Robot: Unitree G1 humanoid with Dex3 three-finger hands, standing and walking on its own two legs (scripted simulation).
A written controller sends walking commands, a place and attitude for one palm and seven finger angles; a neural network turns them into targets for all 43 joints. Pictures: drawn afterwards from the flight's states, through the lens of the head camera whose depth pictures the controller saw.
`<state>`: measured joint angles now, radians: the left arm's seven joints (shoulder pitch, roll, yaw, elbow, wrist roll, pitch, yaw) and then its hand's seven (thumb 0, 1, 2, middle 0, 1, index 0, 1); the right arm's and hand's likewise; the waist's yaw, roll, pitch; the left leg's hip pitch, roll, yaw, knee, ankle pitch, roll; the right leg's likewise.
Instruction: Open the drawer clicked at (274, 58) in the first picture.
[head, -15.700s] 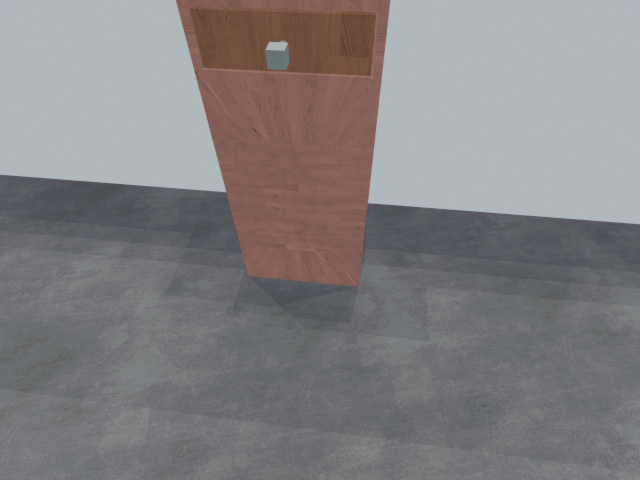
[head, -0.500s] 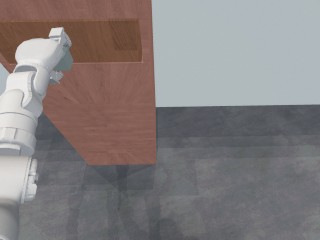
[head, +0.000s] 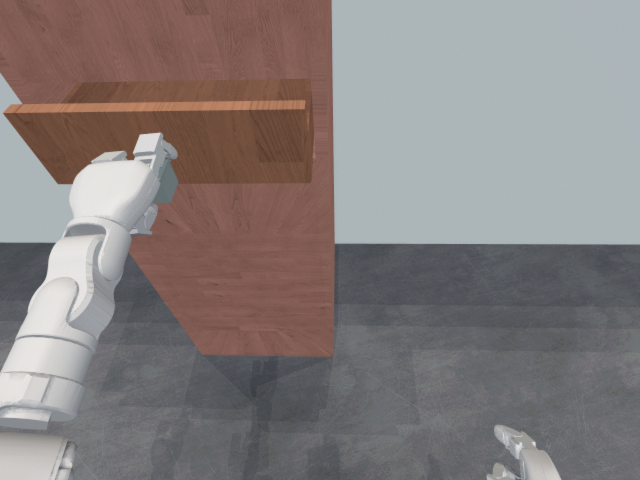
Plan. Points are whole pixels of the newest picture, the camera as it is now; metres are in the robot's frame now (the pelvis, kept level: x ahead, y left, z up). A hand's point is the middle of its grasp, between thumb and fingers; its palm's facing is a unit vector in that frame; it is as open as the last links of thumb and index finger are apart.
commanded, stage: pull the drawer open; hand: left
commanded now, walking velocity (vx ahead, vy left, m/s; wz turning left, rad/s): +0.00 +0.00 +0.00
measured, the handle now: (159, 170) +0.47 +0.23 +0.14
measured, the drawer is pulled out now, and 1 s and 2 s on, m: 0.06 0.10 0.10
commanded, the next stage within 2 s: none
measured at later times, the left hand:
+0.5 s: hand (129, 237) +0.37 +0.24 +0.12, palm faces +0.02 -0.01 -1.00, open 9.2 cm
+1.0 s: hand (127, 234) +0.37 +0.24 +0.13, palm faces +0.00 -0.01 -1.00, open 9.2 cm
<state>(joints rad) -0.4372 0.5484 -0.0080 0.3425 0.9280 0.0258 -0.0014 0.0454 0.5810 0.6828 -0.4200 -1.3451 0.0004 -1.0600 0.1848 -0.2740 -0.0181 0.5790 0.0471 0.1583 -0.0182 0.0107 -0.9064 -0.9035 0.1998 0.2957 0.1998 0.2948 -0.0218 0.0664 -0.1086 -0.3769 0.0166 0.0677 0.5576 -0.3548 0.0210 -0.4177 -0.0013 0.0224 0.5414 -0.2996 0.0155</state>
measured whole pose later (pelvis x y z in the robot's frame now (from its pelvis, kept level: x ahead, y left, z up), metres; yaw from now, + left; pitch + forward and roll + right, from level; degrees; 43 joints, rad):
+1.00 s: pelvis -0.07 -0.03 -0.01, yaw +2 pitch +8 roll +0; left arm -0.74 0.62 0.00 0.79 0.98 -0.20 0.02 0.01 0.45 0.72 -0.42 -1.34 -0.01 -1.21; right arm 0.29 -0.29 -0.02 0.67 0.05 0.11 -0.09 0.01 -0.91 -0.90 0.20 0.30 0.20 0.29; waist -0.05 0.05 -0.06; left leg -0.48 0.02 0.02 0.63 -0.28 0.00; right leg -0.51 0.00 -0.02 0.63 -0.25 -0.02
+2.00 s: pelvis -0.01 -0.02 +0.00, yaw +4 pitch +8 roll +0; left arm -0.52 0.54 -0.11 0.40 0.92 -0.03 -0.03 0.06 0.48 0.72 -0.42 -1.35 -0.01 -1.23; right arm 0.11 -0.26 0.01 0.64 0.04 0.13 -0.06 0.01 -0.91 -0.90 0.20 0.30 0.20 0.30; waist 0.05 0.07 -0.08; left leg -0.36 0.01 -0.01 0.56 -0.33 -0.01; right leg -0.38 -0.01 -0.05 0.55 -0.31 -0.01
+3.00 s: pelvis -0.08 -0.04 +0.01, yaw +1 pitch -4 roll +2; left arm -0.15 0.49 0.09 0.53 0.04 -0.11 0.02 -0.01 -0.49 0.31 -0.35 -0.62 -0.16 -0.46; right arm 0.23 -0.39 -0.03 1.05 -0.02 -0.01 0.01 0.01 -0.90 -0.90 0.20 0.30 0.20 0.30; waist -0.07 0.05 -0.09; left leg -0.14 0.01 0.04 0.38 -0.17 -0.02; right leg -0.23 0.00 0.01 0.48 -0.18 -0.02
